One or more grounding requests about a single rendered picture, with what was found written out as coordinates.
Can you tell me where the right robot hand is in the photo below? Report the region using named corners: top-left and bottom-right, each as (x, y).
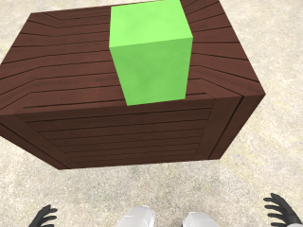
top-left (263, 193), bottom-right (303, 227)

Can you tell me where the robot thigh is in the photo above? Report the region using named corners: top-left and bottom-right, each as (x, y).
top-left (182, 212), bottom-right (219, 227)
top-left (116, 205), bottom-right (155, 227)

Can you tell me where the robot right thigh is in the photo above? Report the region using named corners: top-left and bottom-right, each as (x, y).
top-left (182, 212), bottom-right (219, 227)

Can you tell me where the carton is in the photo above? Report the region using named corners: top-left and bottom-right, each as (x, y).
top-left (109, 0), bottom-right (193, 106)

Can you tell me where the left robot hand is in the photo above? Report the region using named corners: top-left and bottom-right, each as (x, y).
top-left (28, 204), bottom-right (58, 227)

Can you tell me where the pedestal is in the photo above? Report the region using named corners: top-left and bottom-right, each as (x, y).
top-left (0, 0), bottom-right (266, 170)

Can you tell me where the robot left thigh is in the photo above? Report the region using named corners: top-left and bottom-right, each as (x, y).
top-left (116, 205), bottom-right (155, 227)

